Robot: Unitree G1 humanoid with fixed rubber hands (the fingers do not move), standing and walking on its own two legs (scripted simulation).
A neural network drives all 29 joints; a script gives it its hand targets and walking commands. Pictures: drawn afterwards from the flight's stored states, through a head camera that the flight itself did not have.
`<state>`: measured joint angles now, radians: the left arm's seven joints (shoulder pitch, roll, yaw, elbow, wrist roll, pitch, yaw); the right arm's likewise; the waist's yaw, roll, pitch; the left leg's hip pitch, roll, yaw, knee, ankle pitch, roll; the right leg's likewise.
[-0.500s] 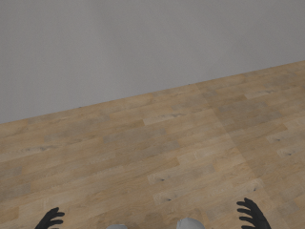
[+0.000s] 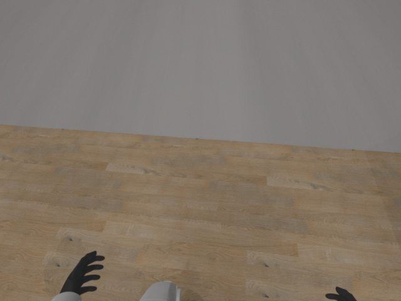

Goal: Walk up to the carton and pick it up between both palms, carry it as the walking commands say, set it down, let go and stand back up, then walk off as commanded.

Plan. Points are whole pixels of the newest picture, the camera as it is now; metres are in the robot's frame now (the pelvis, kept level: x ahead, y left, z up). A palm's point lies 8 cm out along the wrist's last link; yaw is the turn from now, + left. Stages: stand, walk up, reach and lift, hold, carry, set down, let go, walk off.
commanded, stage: walk off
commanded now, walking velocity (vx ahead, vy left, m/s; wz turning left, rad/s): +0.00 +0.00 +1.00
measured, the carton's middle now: out of the picture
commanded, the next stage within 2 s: stand in 0.30 s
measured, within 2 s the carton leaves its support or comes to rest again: neither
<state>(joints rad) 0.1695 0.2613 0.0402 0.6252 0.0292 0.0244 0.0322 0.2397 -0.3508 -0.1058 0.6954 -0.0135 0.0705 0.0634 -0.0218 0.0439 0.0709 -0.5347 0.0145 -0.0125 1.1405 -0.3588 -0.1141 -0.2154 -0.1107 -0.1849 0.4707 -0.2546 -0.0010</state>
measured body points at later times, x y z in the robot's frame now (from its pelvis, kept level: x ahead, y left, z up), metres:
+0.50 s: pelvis +0.00 +0.05 +0.00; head +0.03 +0.08 +0.44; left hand +0.01 +0.35 -0.12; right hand +0.23 -0.16 -0.10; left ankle -0.02 +0.14 -0.74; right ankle +0.08 -0.09 -0.68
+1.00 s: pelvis +0.01 +0.02 -0.01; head +0.03 +0.02 +0.44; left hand -0.02 +0.29 -0.13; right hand +0.21 -0.16 -0.14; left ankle -0.07 +0.12 -0.74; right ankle +0.07 -0.07 -0.74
